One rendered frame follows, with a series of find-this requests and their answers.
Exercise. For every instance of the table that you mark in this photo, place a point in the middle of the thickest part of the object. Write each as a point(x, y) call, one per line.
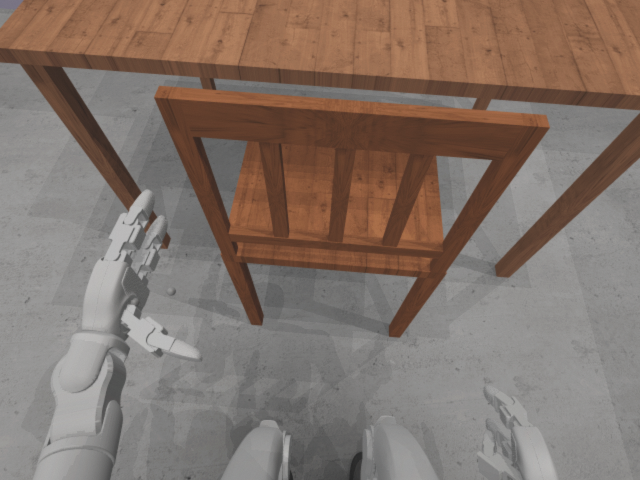
point(569, 52)

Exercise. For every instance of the left robot hand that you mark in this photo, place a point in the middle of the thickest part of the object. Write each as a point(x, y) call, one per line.
point(120, 276)

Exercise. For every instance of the chair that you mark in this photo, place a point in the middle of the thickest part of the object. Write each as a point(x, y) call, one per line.
point(342, 184)

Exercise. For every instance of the robot left thigh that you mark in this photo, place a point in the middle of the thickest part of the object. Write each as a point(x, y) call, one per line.
point(264, 454)

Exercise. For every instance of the robot left shin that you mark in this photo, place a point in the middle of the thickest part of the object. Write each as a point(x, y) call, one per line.
point(269, 423)

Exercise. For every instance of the left robot forearm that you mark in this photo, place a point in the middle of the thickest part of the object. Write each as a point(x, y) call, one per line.
point(87, 383)

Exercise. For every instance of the right robot hand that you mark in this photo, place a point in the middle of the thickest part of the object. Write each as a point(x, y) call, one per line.
point(525, 453)

